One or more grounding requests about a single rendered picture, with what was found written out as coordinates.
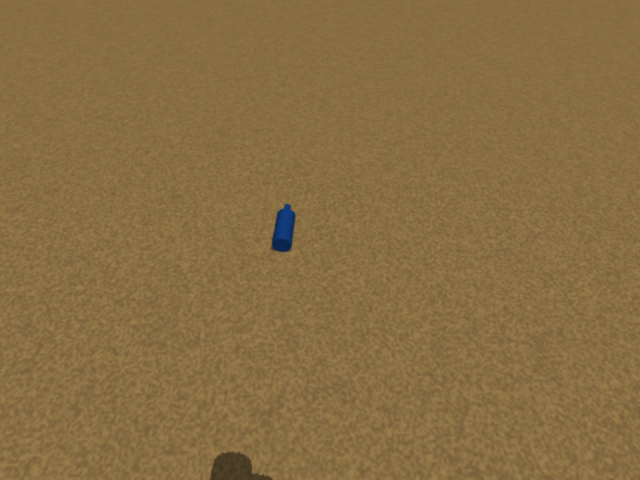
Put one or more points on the bottle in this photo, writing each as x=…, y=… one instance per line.
x=284, y=227

